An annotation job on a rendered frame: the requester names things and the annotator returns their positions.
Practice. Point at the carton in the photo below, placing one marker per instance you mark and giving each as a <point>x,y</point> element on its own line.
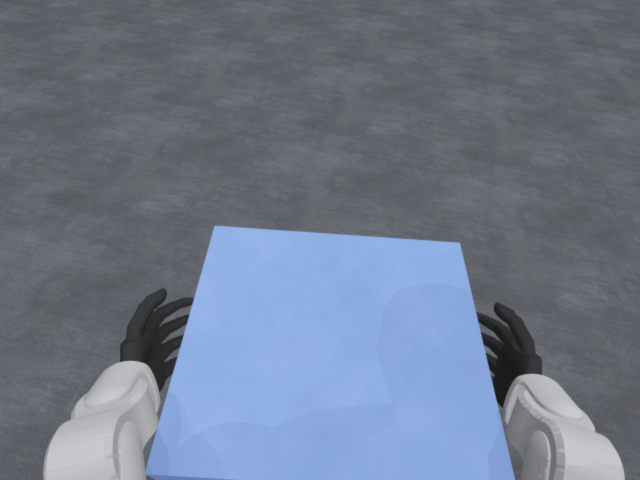
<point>316,356</point>

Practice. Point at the robot right hand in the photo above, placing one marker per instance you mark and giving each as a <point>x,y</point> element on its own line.
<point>516,353</point>

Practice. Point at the left robot forearm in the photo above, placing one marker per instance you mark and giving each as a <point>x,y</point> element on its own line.
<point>109,428</point>

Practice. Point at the robot left hand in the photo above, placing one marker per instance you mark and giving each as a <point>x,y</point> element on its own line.
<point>144,337</point>

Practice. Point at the right robot forearm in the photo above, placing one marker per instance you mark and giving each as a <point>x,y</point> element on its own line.
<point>554,437</point>

